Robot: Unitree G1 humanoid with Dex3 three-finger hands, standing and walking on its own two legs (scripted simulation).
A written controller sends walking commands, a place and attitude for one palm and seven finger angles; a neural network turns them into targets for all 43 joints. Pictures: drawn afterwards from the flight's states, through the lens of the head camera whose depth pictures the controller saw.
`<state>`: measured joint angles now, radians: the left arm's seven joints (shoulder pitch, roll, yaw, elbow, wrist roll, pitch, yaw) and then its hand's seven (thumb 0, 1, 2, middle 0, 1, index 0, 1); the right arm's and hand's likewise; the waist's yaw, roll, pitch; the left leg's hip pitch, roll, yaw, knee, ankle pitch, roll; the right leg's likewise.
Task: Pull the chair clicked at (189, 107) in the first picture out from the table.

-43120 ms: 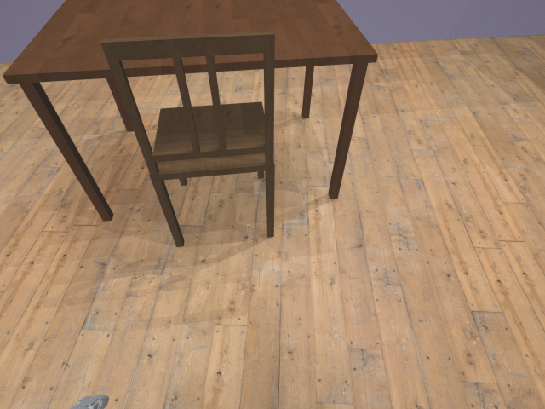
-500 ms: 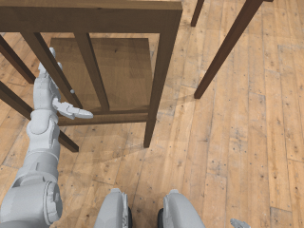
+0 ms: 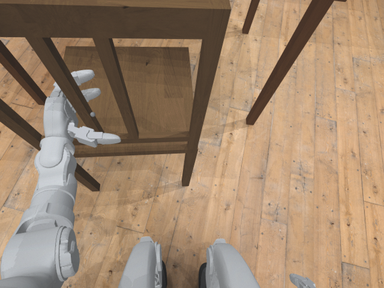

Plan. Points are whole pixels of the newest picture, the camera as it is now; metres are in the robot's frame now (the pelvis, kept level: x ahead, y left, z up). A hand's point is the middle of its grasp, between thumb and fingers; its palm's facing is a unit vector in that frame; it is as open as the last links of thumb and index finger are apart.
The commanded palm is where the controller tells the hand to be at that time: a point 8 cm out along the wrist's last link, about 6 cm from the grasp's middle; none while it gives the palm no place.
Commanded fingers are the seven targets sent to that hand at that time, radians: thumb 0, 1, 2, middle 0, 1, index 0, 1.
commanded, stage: hook a spindle and tug to test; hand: left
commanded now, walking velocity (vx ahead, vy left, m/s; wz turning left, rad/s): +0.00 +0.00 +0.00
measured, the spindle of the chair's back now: (78, 100) +0.48 +0.22 +0.04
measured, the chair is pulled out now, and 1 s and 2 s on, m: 0.21 0.24 0.33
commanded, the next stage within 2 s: step backward, pulling the chair out in 1.04 s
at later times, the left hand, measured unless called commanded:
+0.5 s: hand (91, 114) +0.45 +0.19 +0.02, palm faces +0.06 -1.00 -0.03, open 5.1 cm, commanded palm +0.42 +0.23 +0.03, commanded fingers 0.00 0.90 0.90 -0.50 -1.45 -0.50 -1.45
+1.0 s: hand (95, 131) +0.41 +0.18 +0.02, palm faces +0.06 -1.00 -0.03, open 5.2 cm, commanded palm +0.39 +0.23 +0.03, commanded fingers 0.00 0.90 0.90 -0.50 -1.45 -0.50 -1.45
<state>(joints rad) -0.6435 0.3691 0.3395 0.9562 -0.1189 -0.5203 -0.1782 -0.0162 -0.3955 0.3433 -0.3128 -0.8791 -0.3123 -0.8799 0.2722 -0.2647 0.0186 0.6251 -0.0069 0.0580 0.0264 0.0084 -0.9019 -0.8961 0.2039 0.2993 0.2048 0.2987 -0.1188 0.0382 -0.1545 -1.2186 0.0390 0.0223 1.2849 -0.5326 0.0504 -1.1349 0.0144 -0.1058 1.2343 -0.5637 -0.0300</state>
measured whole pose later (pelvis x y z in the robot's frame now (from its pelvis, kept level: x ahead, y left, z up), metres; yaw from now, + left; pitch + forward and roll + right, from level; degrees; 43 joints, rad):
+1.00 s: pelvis +0.02 +0.00 +0.02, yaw +0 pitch +26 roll -3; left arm -0.33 0.25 0.25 0.63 -0.16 -0.51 -0.12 0.01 0.75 0.79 -0.46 -1.45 -0.43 -1.45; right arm 0.25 -0.25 0.00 0.60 0.00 0.03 0.05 0.01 -0.90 -0.90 0.20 0.30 0.20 0.30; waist -0.08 0.03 -0.17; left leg -1.11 0.03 0.04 1.22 -0.55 0.05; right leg -1.04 0.02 -0.08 1.17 -0.57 -0.02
